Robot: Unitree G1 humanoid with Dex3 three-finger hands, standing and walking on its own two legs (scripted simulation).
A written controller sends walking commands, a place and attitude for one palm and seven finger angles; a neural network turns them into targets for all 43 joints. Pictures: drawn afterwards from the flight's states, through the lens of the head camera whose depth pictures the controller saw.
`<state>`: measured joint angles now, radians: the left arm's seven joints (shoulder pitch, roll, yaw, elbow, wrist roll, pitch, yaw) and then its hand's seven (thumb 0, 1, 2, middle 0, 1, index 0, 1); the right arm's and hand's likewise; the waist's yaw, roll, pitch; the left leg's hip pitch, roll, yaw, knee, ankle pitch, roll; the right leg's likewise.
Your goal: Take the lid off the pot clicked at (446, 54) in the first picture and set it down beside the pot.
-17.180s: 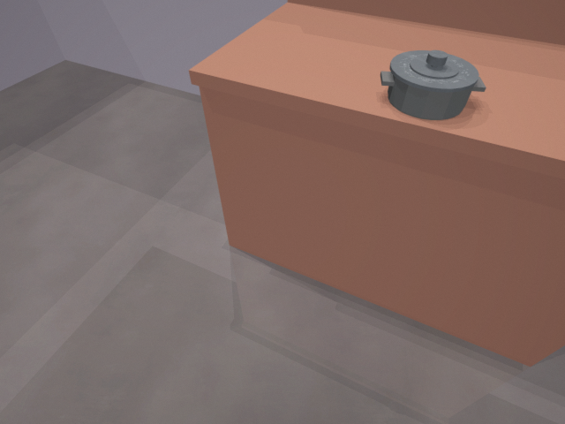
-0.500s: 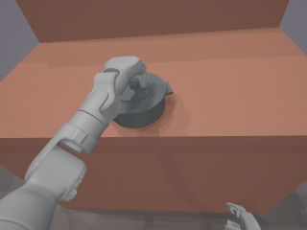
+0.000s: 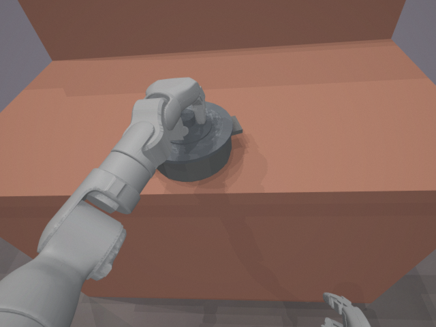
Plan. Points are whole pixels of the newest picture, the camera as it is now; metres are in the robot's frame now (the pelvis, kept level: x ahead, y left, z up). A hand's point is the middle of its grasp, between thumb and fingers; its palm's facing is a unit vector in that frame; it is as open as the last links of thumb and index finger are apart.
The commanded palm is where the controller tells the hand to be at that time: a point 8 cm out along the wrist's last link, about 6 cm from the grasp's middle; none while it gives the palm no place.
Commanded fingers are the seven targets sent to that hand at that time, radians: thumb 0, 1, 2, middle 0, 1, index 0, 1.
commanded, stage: lift the lid straight up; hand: left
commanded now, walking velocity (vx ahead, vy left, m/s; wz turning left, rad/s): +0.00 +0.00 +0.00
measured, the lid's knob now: (184, 118) +0.47 +0.07 +0.16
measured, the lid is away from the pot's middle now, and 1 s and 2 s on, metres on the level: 0.01 0.00 0.02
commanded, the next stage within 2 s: none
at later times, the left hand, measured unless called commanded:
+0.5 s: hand (183, 112) +0.44 +0.06 +0.20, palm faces -0.19 -0.03 -0.98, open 6.6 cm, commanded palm +0.41 +0.08 +0.27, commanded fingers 0.00 0.53 1.19 -0.96 -0.89 -1.05 -0.93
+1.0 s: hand (173, 91) +0.44 +0.07 +0.24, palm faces -0.13 -0.02 -0.99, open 6.6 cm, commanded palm +0.42 +0.08 +0.31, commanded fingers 0.00 0.53 1.19 -0.96 -0.89 -1.05 -0.93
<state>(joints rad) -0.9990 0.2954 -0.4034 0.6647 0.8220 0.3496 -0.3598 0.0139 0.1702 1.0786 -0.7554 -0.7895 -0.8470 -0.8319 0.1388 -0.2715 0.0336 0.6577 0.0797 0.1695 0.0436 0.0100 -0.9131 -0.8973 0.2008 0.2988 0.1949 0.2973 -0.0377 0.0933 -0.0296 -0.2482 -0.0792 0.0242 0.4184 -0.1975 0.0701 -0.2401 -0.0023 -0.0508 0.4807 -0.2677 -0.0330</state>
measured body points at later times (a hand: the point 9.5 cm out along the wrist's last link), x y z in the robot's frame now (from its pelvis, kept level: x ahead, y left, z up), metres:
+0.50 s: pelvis +0.01 +0.00 +0.00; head +0.01 -0.05 +0.45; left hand +0.44 +0.06 +0.25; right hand +0.17 -0.23 -0.13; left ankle +0.01 +0.08 -0.74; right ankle -0.01 -0.10 -0.74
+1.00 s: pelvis +0.00 +0.00 +0.00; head +0.00 -0.04 +0.45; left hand +0.44 +0.07 +0.29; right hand +0.17 -0.23 -0.12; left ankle +0.01 +0.08 -0.74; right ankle -0.01 -0.10 -0.74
